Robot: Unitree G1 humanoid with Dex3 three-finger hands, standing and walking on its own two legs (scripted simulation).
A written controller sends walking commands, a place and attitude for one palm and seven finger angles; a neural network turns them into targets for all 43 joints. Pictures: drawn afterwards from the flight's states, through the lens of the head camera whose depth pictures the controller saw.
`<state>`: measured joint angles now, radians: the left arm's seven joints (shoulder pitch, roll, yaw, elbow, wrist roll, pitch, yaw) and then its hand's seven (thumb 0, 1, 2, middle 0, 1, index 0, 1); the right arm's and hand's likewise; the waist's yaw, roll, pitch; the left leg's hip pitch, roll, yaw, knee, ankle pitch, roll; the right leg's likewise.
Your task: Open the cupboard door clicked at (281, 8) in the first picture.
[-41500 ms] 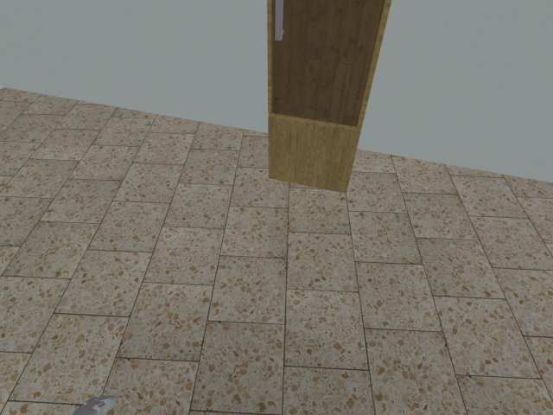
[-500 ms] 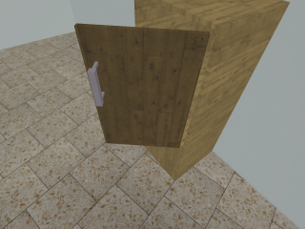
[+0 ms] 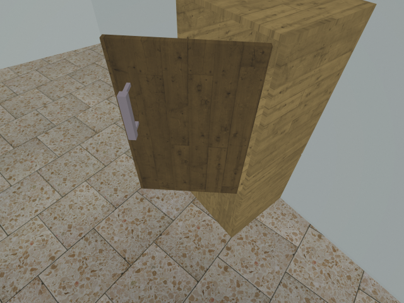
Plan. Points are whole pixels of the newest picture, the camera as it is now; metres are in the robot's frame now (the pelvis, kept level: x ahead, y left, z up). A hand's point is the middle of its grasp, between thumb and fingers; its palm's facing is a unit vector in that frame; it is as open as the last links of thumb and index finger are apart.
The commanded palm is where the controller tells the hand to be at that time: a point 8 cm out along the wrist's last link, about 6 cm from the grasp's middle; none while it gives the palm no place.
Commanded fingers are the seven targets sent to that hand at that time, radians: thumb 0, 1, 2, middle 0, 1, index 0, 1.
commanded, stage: look again from close up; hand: left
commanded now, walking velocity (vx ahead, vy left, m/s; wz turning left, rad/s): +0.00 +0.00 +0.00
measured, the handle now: (130, 112) +0.55 +0.23 +0.06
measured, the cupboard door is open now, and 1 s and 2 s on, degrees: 49 49 49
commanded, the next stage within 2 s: raise the hand with hooked fingers in 0.44 s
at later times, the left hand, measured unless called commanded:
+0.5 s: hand out of the picture -0.01 +0.21 -0.18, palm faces +0.05 -0.98 -0.19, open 7.3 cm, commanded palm none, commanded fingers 0.00 0.90 0.90 -0.20 -0.30 -0.20 -0.30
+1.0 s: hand (90, 295) +0.15 +0.23 -0.07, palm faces +0.07 -1.00 +0.01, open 8.7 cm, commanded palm +0.13 +0.29 -0.03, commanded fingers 0.00 0.34 0.66 -0.24 -0.66 -0.24 -0.66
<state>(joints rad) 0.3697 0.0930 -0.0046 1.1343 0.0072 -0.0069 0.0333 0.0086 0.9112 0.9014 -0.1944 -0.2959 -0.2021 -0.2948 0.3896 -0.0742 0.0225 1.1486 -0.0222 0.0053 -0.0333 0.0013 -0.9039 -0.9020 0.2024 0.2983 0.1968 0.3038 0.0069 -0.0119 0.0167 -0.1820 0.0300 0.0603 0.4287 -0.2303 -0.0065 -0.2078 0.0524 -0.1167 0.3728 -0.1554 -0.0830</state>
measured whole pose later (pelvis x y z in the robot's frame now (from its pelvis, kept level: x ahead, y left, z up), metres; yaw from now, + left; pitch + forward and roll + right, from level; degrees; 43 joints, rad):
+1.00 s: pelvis +0.00 +0.03 -0.07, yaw +3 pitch +9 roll -1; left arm 0.55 0.22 0.14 0.07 -0.24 -0.40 -0.28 0.01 0.57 0.76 -0.22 -0.51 -0.23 -0.51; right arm 0.16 -0.27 -0.05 0.43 0.02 -0.23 0.00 0.01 -0.90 -0.90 0.20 0.30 0.20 0.30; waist 0.00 -0.06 -0.10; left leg -0.69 -0.02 0.04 1.04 -0.51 0.05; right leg -0.72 0.02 -0.08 1.01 -0.45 -0.06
